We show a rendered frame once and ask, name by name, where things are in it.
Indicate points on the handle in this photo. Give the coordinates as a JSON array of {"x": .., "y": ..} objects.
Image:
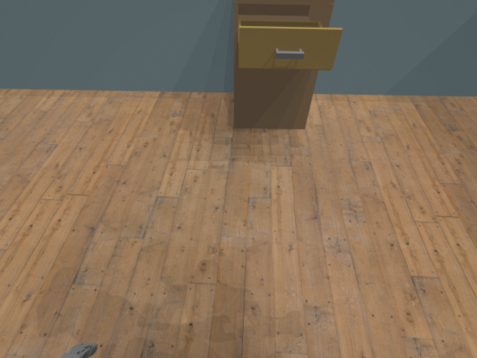
[{"x": 289, "y": 54}]

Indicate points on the left robot hand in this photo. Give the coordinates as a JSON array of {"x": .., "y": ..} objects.
[{"x": 81, "y": 351}]

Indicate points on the cabinet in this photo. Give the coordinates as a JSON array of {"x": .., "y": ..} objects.
[{"x": 275, "y": 98}]

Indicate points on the drawer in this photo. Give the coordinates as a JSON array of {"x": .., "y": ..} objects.
[{"x": 258, "y": 40}]

